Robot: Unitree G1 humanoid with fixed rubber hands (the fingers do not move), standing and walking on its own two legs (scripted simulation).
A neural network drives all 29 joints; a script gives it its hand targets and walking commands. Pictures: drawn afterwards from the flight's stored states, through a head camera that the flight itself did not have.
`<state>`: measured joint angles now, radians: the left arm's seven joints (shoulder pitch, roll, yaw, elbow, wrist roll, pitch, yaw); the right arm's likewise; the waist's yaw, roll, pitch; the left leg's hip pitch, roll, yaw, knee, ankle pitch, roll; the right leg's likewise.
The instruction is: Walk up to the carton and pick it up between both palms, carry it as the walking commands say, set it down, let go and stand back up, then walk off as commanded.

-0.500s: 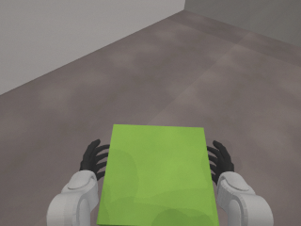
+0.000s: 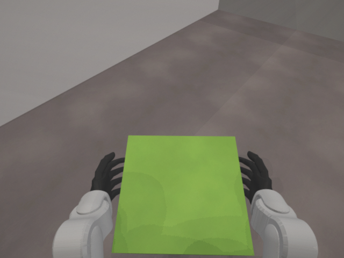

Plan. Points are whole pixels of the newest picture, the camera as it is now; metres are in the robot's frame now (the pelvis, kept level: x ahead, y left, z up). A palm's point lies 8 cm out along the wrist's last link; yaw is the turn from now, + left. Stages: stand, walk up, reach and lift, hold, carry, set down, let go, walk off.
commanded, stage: carry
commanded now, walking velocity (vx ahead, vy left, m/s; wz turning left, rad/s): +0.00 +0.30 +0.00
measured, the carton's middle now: (180, 202) +0.25 -0.01 +0.02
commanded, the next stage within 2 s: none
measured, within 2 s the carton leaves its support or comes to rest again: neither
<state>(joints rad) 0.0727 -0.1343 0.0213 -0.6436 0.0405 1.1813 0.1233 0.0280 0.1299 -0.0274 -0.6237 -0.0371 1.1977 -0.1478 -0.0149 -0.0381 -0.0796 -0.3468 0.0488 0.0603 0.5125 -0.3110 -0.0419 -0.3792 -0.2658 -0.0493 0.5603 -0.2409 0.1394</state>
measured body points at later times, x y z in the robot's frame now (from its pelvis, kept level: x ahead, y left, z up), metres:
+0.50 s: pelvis -0.04 +0.16 +0.01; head -0.04 +0.13 +0.46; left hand +0.20 +0.30 +0.10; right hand +0.19 +0.00 +0.08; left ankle -0.04 +0.33 -0.65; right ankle -0.04 +0.03 -0.73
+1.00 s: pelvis -0.08 +0.35 +0.00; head -0.08 +0.32 +0.45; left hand +0.16 +0.49 +0.09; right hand +0.15 +0.18 +0.06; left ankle -0.06 +0.42 -0.69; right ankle -0.09 +0.26 -0.73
